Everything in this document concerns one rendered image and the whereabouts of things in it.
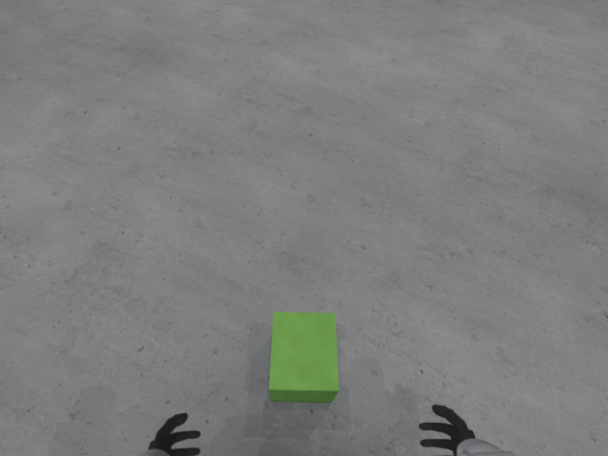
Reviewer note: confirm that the robot left hand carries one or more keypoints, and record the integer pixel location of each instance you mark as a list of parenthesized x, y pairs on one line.
[(164, 440)]

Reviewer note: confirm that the robot right hand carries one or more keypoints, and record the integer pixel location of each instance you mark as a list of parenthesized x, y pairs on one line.
[(458, 430)]

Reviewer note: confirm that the carton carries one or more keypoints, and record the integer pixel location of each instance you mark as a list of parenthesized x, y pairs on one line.
[(303, 358)]

